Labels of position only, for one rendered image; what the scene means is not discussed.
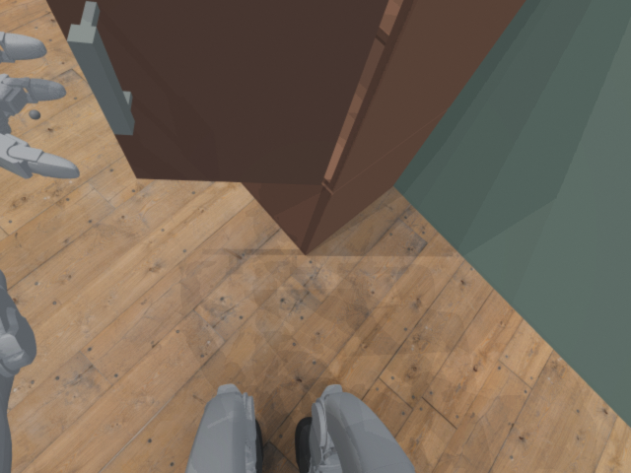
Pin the robot left hand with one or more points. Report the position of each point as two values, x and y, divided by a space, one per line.
16 155

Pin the cupboard door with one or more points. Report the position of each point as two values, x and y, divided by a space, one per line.
234 90

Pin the robot left thigh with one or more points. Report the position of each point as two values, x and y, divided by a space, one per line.
227 425

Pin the left robot shin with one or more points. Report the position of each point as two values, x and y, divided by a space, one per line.
250 451

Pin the robot left upper arm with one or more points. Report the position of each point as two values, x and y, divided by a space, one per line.
17 350

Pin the handle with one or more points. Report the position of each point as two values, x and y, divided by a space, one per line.
89 51

